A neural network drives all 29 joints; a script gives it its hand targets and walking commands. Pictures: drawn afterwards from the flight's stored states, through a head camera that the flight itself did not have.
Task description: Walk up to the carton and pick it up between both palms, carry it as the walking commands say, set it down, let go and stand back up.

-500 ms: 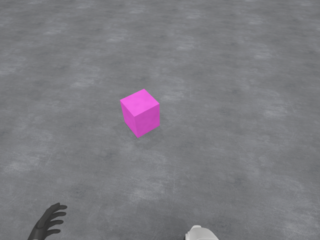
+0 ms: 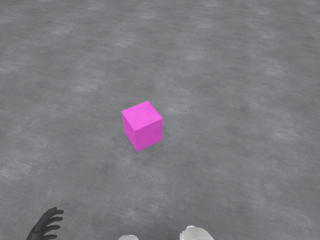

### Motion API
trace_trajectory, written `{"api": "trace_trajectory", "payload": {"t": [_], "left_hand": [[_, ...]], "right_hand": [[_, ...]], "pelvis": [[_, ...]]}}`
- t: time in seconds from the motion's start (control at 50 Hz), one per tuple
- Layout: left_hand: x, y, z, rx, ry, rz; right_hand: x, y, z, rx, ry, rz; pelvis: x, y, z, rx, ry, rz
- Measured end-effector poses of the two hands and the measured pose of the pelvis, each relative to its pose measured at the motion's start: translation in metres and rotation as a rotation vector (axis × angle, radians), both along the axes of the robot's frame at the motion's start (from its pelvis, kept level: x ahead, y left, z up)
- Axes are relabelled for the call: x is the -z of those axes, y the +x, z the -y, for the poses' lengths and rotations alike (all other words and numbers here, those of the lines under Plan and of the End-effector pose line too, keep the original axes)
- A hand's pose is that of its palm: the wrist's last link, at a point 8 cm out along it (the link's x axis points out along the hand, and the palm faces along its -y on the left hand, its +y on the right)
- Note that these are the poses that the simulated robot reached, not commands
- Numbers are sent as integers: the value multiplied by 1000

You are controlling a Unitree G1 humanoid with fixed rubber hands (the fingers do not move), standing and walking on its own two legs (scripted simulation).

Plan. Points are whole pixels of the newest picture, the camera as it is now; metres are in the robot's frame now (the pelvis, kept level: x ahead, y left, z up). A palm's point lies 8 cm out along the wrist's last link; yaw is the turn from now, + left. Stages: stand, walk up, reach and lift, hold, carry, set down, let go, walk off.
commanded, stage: walk up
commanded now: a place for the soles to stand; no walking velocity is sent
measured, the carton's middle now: (142, 126) +0.93 +0.11 -0.61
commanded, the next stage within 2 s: none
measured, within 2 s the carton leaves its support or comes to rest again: neither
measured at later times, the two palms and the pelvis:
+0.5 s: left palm (43, 197) +0.24 +0.33 -0.06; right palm (280, 195) +0.24 -0.33 -0.06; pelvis +0.15 +0.00 +0.00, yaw +3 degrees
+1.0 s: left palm (43, 163) +0.33 +0.34 -0.03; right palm (254, 147) +0.41 -0.32 -0.07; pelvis +0.29 +0.00 +0.01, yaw +7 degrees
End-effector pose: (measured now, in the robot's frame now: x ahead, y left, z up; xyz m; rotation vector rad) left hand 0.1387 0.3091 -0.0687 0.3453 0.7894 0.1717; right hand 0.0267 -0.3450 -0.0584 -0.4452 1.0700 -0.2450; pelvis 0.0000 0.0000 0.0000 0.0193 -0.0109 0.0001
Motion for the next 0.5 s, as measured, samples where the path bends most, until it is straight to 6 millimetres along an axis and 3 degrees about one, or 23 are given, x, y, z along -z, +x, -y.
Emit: {"api": "trace_trajectory", "payload": {"t": [0.08,0.16,0.28,0.36,0.42,0.5], "left_hand": [[-6,-2,9,-41,37,-15],[-25,-6,3,-85,93,-61],[-50,25,-12,-103,146,-58],[-40,51,-19,-100,120,-68],[-19,74,-25,-93,91,-78],[-6,103,-18,-79,47,-75]], "right_hand": [[8,41,14,-38,29,12],[12,94,13,-76,66,73],[18,150,-3,-90,116,118],[15,179,-14,-91,109,119],[15,198,-16,-91,69,119],[4,212,-14,-84,37,106]], "pelvis": [[-1,23,18,-32,-2,0],[-9,49,21,-48,-6,16],[-17,87,13,-52,-10,27],[-15,114,5,-52,-19,20],[-4,134,-4,-49,-33,26],[-4,152,-4,-51,-24,22]]}}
